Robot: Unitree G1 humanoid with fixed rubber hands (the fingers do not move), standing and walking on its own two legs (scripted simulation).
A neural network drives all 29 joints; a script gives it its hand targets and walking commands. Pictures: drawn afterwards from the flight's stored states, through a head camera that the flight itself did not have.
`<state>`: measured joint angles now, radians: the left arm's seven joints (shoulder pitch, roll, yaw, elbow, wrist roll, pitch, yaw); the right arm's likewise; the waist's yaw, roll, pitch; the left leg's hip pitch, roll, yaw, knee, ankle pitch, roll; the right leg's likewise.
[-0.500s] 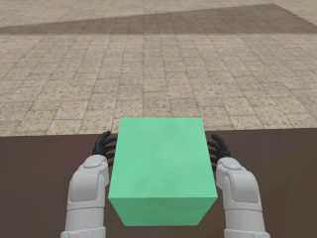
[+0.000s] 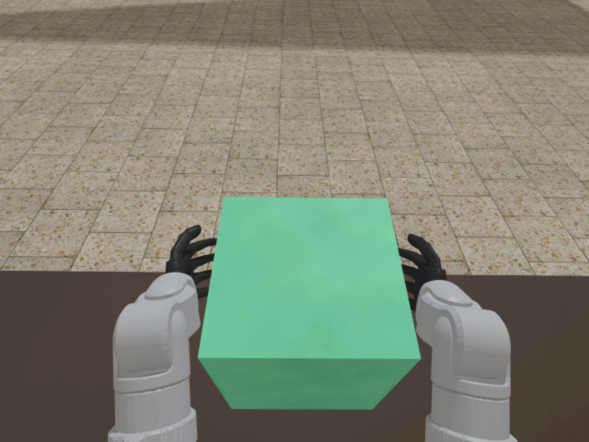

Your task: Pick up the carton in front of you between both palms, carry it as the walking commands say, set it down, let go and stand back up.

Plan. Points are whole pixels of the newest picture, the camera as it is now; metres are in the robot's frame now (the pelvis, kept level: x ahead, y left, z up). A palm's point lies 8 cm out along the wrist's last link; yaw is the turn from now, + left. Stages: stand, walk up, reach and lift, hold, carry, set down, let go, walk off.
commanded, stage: carry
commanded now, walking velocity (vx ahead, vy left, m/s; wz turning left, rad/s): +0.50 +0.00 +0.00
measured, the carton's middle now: (303, 311) +0.28 +0.01 +0.03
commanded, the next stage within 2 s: none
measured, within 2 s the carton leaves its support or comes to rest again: neither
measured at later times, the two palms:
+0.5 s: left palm (234, 135) +0.60 +0.15 +0.10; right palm (394, 145) +0.60 -0.15 +0.09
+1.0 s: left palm (248, 43) +0.98 +0.17 +0.11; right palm (367, 48) +0.97 -0.13 +0.12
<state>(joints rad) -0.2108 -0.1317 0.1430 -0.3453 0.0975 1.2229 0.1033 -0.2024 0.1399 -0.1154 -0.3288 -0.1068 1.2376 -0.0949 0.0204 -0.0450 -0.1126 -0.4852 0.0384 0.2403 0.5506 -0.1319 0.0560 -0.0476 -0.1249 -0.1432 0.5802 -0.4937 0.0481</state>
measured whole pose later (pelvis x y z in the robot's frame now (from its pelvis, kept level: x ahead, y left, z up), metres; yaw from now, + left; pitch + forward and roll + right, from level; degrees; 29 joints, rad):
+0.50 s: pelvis +0.33 -0.01 +0.00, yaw +2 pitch +3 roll -1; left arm -0.19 -0.14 0.10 -0.34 0.12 1.19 0.09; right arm -0.17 0.13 -0.12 -0.37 -0.11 1.23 -0.09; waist 0.01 0.04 -0.07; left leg -0.06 0.10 0.13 0.79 -0.48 -0.01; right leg -0.49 -0.02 -0.26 0.58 -0.14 -0.10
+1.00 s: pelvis +0.60 +0.01 +0.00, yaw +1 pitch +3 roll +0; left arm -0.75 0.04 0.21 0.13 0.05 1.20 0.12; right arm -0.74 -0.01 -0.20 0.13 -0.06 1.22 -0.13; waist -0.03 -0.04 0.05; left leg -0.52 0.00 0.16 0.61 -0.15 0.09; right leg -0.30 0.00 -0.05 0.95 -0.58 -0.02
